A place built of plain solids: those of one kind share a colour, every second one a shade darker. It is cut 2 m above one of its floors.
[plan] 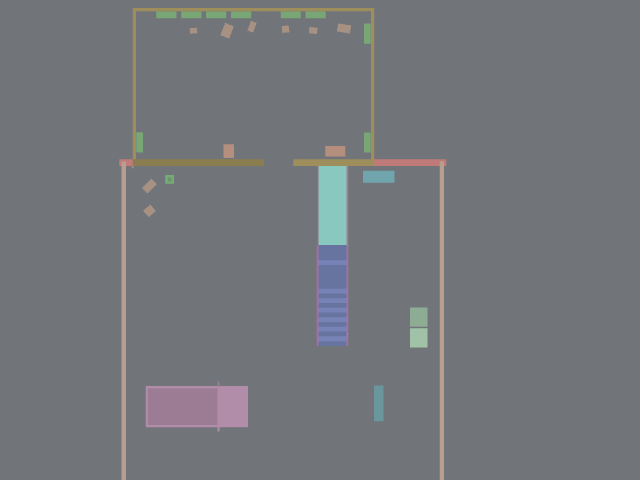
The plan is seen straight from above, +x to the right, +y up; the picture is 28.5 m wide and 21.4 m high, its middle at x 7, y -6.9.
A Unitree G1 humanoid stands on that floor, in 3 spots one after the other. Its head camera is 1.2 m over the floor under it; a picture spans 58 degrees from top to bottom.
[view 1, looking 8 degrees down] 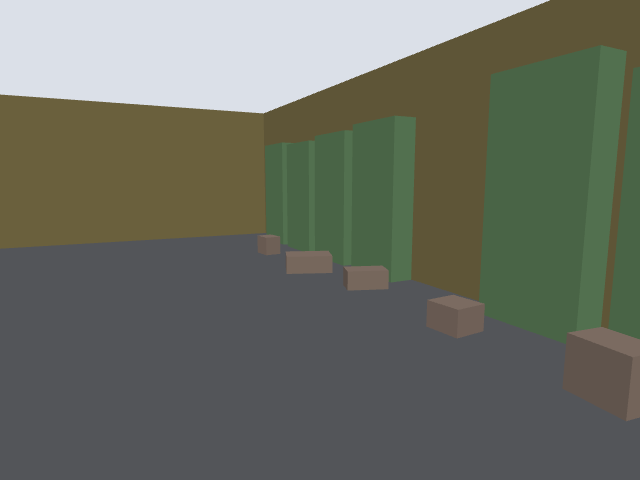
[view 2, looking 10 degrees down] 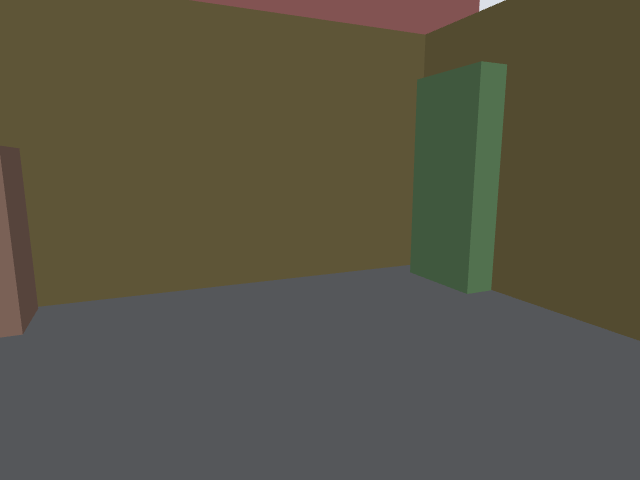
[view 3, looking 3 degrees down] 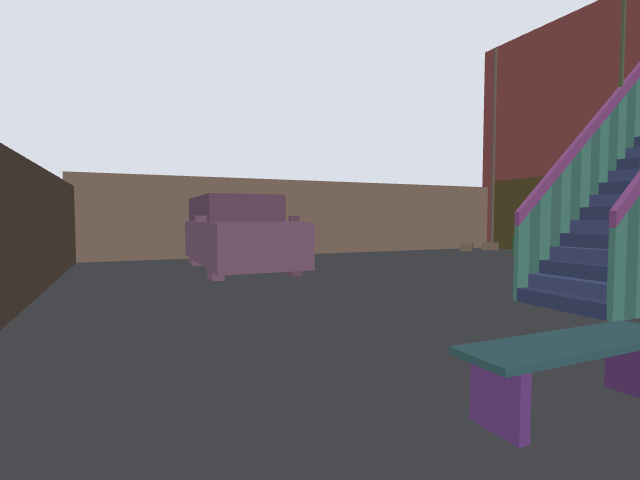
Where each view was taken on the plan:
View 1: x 7.97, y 0.00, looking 153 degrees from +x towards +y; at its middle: shelf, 6.65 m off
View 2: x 1.95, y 0.90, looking -114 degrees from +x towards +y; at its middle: wall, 4.67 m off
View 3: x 11.38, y -16.68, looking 156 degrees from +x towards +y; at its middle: boundary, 14.28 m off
